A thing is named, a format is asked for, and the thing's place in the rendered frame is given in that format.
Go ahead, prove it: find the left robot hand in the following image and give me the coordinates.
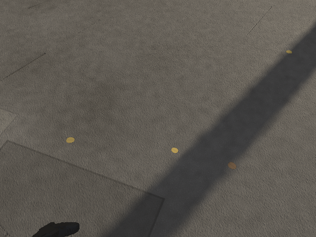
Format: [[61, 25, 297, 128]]
[[32, 222, 80, 237]]

